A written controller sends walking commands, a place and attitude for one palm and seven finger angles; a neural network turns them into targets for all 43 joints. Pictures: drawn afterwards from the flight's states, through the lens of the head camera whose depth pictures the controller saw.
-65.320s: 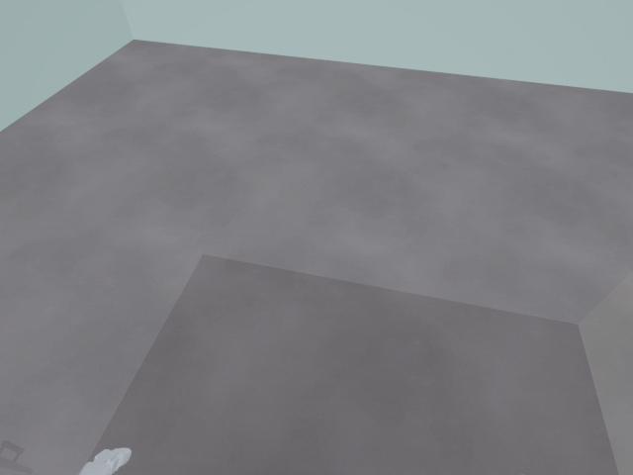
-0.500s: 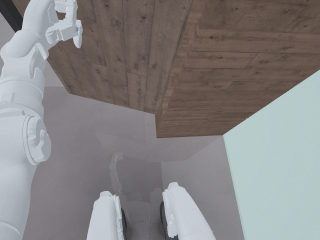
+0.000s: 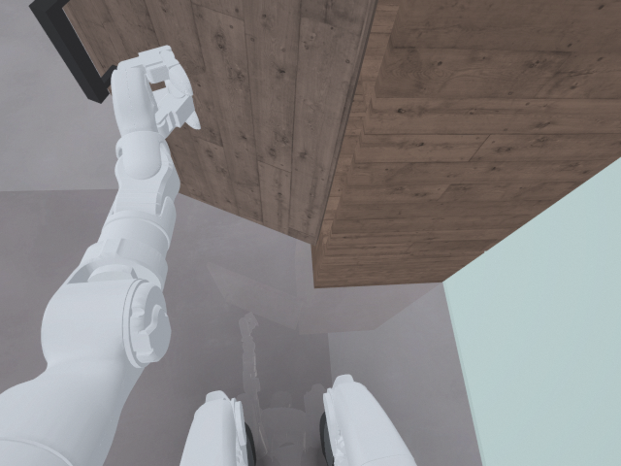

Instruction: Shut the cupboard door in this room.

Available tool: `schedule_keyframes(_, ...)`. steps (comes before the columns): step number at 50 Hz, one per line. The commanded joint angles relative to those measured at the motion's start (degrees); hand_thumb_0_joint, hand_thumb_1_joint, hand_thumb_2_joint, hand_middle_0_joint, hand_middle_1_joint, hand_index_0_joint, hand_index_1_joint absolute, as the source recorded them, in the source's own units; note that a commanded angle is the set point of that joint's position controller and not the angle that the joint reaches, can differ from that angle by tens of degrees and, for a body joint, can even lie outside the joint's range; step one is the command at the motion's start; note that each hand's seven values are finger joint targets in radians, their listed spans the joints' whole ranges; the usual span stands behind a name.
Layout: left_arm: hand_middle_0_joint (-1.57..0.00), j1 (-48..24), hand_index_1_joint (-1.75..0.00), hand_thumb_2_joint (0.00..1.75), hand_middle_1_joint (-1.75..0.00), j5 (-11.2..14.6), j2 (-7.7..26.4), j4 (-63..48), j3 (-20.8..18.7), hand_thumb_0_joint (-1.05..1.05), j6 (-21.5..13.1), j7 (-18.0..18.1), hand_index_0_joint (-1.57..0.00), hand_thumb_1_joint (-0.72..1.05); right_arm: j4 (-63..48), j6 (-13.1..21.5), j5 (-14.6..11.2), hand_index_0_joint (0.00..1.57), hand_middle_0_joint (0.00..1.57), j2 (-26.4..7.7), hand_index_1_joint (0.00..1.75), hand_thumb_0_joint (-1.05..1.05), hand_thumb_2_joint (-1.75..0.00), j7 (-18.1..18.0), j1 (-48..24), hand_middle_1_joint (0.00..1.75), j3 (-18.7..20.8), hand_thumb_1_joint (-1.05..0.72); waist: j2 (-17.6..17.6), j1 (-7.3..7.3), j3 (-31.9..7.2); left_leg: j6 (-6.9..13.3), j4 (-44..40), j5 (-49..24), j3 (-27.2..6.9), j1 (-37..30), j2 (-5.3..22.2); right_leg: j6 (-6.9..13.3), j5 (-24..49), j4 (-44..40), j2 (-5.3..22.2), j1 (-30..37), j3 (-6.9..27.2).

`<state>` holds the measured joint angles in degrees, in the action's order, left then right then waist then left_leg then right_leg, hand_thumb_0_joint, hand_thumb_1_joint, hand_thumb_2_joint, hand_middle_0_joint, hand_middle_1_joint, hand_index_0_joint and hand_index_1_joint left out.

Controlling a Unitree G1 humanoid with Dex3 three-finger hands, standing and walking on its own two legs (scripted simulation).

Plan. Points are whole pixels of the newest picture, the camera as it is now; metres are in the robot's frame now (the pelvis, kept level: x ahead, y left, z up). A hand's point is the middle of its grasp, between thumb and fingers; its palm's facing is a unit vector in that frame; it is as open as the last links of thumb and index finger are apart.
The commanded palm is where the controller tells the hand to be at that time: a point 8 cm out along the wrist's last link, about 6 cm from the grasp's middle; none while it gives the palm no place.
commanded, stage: pull the fist back off the door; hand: left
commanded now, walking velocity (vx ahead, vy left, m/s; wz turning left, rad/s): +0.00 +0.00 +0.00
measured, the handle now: (84, 45) +0.66 +0.21 +0.07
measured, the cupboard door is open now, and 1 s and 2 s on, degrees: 65 65 65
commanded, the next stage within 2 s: draw the hand back to the body in 0.50 s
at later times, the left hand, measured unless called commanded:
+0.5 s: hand (195, 152) +0.48 +0.08 +0.07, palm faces +0.10 -0.99 -0.04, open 3.1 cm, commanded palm +0.45 +0.13 +0.07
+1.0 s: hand (95, 186) +0.40 +0.15 +0.14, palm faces +0.14 -0.99 -0.01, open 3.1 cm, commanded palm +0.35 +0.19 +0.14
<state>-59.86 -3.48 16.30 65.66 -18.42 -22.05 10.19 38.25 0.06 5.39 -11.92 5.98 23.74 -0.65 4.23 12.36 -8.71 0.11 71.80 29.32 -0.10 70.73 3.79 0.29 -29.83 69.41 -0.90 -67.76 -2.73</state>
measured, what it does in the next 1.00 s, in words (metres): rises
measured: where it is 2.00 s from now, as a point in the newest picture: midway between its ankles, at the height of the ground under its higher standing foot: outside the picture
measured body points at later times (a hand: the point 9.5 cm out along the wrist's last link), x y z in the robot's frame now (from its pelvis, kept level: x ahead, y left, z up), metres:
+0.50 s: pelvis +0.00 -0.02 +0.02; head +0.12 -0.02 +0.45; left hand +0.46 +0.13 +0.08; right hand +0.06 -0.29 -0.11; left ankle +0.03 +0.12 -0.62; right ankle +0.02 -0.12 -0.62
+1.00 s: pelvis +0.02 -0.01 +0.07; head +0.07 -0.02 +0.51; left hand +0.39 +0.20 +0.14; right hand +0.10 -0.26 -0.06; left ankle +0.03 +0.12 -0.62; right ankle +0.02 -0.12 -0.62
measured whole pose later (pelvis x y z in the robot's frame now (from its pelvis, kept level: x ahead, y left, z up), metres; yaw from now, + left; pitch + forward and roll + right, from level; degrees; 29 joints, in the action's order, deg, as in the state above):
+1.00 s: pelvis +0.02 -0.01 +0.07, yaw +1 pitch +13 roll +0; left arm -19.4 8.7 10.2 33.7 -8.7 -22.4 1.5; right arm 35.8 -1.5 -1.3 -13.9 -0.6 19.7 0.5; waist 1.9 2.9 -6.9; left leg -0.5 52.1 23.8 1.4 41.0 2.6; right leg 0.7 -25.3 51.8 -0.2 -39.3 -1.6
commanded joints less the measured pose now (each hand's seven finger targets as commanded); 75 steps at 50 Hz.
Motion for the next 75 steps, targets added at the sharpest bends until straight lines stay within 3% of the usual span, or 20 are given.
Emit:
schedule_keyframes(1,-1.3,-23.39,-1.5,0.9,-1.5,1.76,12.65,-7.51,-3.11,0.0,-5.19,0.17,-1.3,0.9,-2.51,0.24,-0.78,0.2,0.2,-11.52,0.3,0.0,-0.9,-1.53,10.92,0.3,3.87,-0.9,0.47,0.36,-28.23,1.01,-8.29,-18.1,-2.01,-24.0,-2.64,0.21,19.28,-11.03,-1.82,17.11,0.55)
schedule_keyframes(4,-1.3,-15.96,-1.5,0.9,-1.5,1.45,10.74,-6.13,-2.96,0.0,-7.5,0.44,-1.3,0.9,-3.76,0.0,-0.68,0.2,0.2,-10.99,0.3,0.0,-0.9,-1.29,9.78,0.3,3.95,-0.9,-2.4,-1.09,-25.16,1.26,-8.97,-17.76,-0.61,-21.28,-3.1,0.24,21.5,-11.45,-1.69,19.82,1.28)
schedule_keyframes(7,-1.3,-11.93,-1.5,0.9,-1.5,1.05,7.34,-5.39,-0.14,0.0,-9.22,-0.32,-1.3,0.9,-4.27,-0.45,-0.81,0.2,0.2,-10.78,0.3,0.0,-0.9,-0.98,8.66,0.3,4.39,-0.9,-4.87,-0.95,-22.41,1.45,-9.1,-16.59,0.39,-18.79,-3.43,0.0,22.63,-11.93,-1.41,21.13,2.01)
schedule_keyframes(12,-1.3,-12.53,-1.5,0.9,-1.5,3.61,1.56,-12.85,4.82,0.0,-12.07,-2.61,-1.3,0.9,-4.66,-0.92,-1.6,0.2,0.2,-10.76,0.3,0.0,-0.9,-1.3,6.47,0.3,5.48,-0.9,-2.73,-1.15,-25.52,1.26,-9.14,-17.11,0.85,-23.43,-3.78,0.09,23.74,-12.32,-0.96,21.46,2.47)
schedule_keyframes(15,-1.3,-14.74,-1.5,0.9,-1.5,5.23,0.13,-21.81,6.56,0.0,-14.67,-2.66,-1.3,0.9,-4.46,-0.54,-1.95,0.2,0.2,-10.61,0.3,0.0,-0.9,-1.95,5.14,0.3,6.05,-0.9,0.66,-1.93,-31.96,1.0,-8.85,-20.22,0.36,-29.89,-3.69,0.17,25.85,-11.47,-0.77,21.88,2.27)
schedule_keyframes(19,-1.3,-14.85,-1.5,0.9,-1.5,4.26,0.42,-27.29,8.08,0.0,-16.5,-1.6,-1.3,0.9,-3.27,-0.07,-2.0,0.2,0.2,-10.47,0.3,0.0,-0.9,-2.8,4.09,0.3,6.32,-0.9,1.7,-1.98,-33.56,0.99,-8.57,-21.84,-0.12,-32.91,-3.47,0.1,26.71,-10.67,-0.55,21.35,2.08)
schedule_keyframes(26,-1.3,-10.14,-1.5,0.9,-1.5,3.08,2.38,-13.73,5.77,0.0,-11.57,0.34,-1.3,0.9,-2.99,-0.86,-2.47,0.2,0.2,-10.07,0.3,0.0,-0.9,-3.92,1.46,0.3,5.08,-0.9,-6.16,-1.4,-22.27,1.5,-10.35,-12.02,0.98,-21.82,-4.16,-0.85,20.05,-14.01,-0.06,22.97,3.47)
schedule_keyframes(29,-1.3,-8.44,-1.5,0.9,-1.5,4.23,4.65,-12.4,2.83,0.0,-11.03,-0.05,-1.3,0.9,-4.06,-0.82,-2.51,0.2,0.2,-10.12,0.3,0.0,-0.9,-4.29,0.71,0.3,4.7,-0.9,-6.77,-2.79,-23.49,1.57,-10.57,-12.29,1.16,-20.41,-4.38,-0.64,20.62,-13.9,0.02,25.47,4.1)
schedule_keyframes(31,-1.3,-8.65,-1.5,0.9,-1.5,4.7,3.0,-12.09,3.77,0.0,-11.71,-0.85,-1.3,0.9,-4.22,-0.54,-2.46,0.2,0.2,-9.89,0.3,0.0,-0.9,-4.1,0.43,0.3,4.52,-0.9,-6.4,-2.79,-24.65,1.39,-10.29,-13.16,1.01,-21.11,-4.27,-0.52,21.42,-13.09,-0.04,24.68,3.52)
schedule_keyframes(34,-1.3,-2.08,-1.5,0.9,-1.5,5.44,6.83,-18.99,0.86,0.0,-13.21,-2.53,-1.3,0.9,-6.53,-0.56,-2.72,0.2,0.2,-10.18,0.3,0.0,-0.9,-3.99,0.26,0.3,4.66,-0.9,-3.83,-6.88,-30.45,1.11,-12.24,-17.11,1.44,-25.93,-4.24,-0.05,25.52,-12.99,-0.28,30.25,3.64)
schedule_keyframes(36,-1.3,2.05,-1.5,0.9,-1.5,6.28,6.41,-26.67,1.96,0.0,-13.05,-4.0,-1.3,0.9,-7.79,-0.59,-3.31,0.2,0.2,-9.84,0.3,0.0,-0.9,-3.98,-0.09,0.3,4.76,-0.9,-1.63,-8.23,-33.92,1.01,-13.49,-20.98,2.07,-29.88,-4.16,-0.02,30.39,-13.56,-0.3,34.06,3.69)
schedule_keyframes(39,-1.3,10.08,-1.5,0.9,-1.5,7.99,4.46,-34.68,4.6,0.0,-10.09,-6.08,-1.3,0.9,-9.36,-0.65,-4.76,0.2,0.2,-9.75,0.3,0.0,-0.9,-4.5,-0.43,0.3,4.94,-0.9,-4.42,-8.51,-31.95,1.28,-16.67,-21.63,2.44,-33.67,-3.89,-0.15,31.31,-16.88,-0.74,37.97,3.23)
schedule_keyframes(44,-1.3,15.25,-1.5,0.9,-1.5,12.32,1.96,-43.66,7.83,0.0,-4.64,-8.25,-1.3,0.9,-10.14,0.16,-6.7,0.2,0.2,-9.82,0.3,0.0,-0.9,-6.84,-2.69,0.3,4.52,-0.9,-9.95,-7.1,-18.85,2.0,-22.72,-15.4,2.59,-35.78,-3.69,-1.03,23.27,-25.28,-0.57,39.16,3.09)
schedule_keyframes(46,-1.3,17.66,-1.5,0.9,-1.5,12.95,1.62,-44.27,8.5,0.0,-3.91,-8.96,-1.3,0.9,-9.61,0.81,-7.14,0.2,0.2,-9.66,0.3,0.0,-0.9,-7.48,-4.1,0.3,4.06,-0.9,-8.78,-7.37,-14.18,1.91,-24.68,-13.61,2.16,-37.13,-3.62,-0.82,19.88,-27.01,-0.47,37.82,2.54)
schedule_keyframes(50,-1.3,25.97,-1.5,0.9,-1.5,12.54,0.5,-49.38,10.46,0.0,-3.61,-10.28,-1.3,0.9,-9.89,2.31,-7.41,0.2,0.2,-9.21,0.3,0.0,-0.9,-7.64,-6.18,0.3,3.7,-0.9,-1.73,-9.33,-13.08,1.55,-27.54,-16.75,1.48,-43.99,-3.36,0.23,21.84,-27.16,-0.52,38.27,0.92)
schedule_keyframes(56,-1.16,40.68,-1.35,0.9,-1.35,14.79,2.37,-59.69,9.1,0.0,1.64,-12.79,-1.16,0.9,-13.42,3.19,-8.54,0.2,0.2,-8.79,0.3,0.0,-0.9,-7.3,-11.15,0.3,2.78,-0.9,-0.54,-12.62,-10.96,1.2,-31.8,-20.61,1.37,-47.71,-3.17,0.75,24.7,-28.72,-0.34,43.97,-0.06)
schedule_keyframes(57,-1.13,42.56,-1.32,0.9,-1.32,9.2,6.87,-64.0,11.93,0.0,4.33,-10.34,-1.13,0.9,-14.49,1.07,-8.36,0.2,0.2,-7.78,0.3,0.0,-0.9,-8.57,-12.88,0.3,3.52,-0.9,-4.87,-12.44,-12.21,1.33,-34.67,-20.52,1.68,-50.72,-3.3,0.6,24.39,-32.27,0.85,47.13,2.67)
schedule_keyframes(63,-0.97,48.3,-1.14,0.9,-1.14,8.25,7.69,-75.48,10.31,0.0,12.05,-6.38,-0.97,0.9,-15.92,-0.07,-8.49,0.2,0.2,-6.72,0.3,0.0,-0.9,-11.61,-17.44,0.3,1.65,-0.9,-3.75,-12.21,-2.68,1.9,-40.74,-21.34,1.33,-55.99,-2.88,0.46,24.08,-38.77,1.14,51.06,1.73)
schedule_keyframes(70,-0.78,58.55,-0.93,0.9,-0.93,7.77,7.12,-83.09,9.62,0.0,16.77,-5.18,-0.78,0.9,-15.06,1.82,-7.68,0.2,0.2,-6.22,0.3,0.0,-0.9,-11.98,-18.84,0.3,0.04,-0.9,-0.52,-13.16,0.43,1.53,-46.76,-24.71,0.41,-63.26,-2.52,0.63,25.02,-44.26,1.05,56.64,0.83)
schedule_keyframes(75,-0.64,65.54,-0.78,0.9,-0.78,7.77,8.89,-88.23,5.88,0.0,18.11,-4.68,-0.64,0.9,-14.46,2.98,-6.98,0.2,0.2,-6.42,0.3,0.0,-0.9,-11.45,-19.71,0.3,-0.24,-0.9,-1.51,-14.0,2.04,1.31,-49.46,-26.73,0.3,-64.71,-2.38,0.63,26.41,-46.67,1.04,60.09,0.5)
